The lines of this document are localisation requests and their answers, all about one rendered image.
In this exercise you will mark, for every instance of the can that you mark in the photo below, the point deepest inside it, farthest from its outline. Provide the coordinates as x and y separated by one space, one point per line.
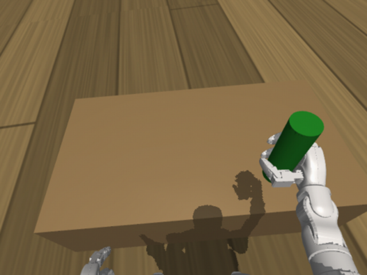
301 131

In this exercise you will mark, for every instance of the left robot hand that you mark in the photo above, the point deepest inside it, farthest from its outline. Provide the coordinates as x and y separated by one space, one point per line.
95 262

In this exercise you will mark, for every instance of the right robot hand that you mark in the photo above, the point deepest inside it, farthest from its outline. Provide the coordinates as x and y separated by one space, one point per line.
310 170

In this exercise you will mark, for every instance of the right robot arm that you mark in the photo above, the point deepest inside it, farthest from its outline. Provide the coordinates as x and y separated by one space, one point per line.
322 239

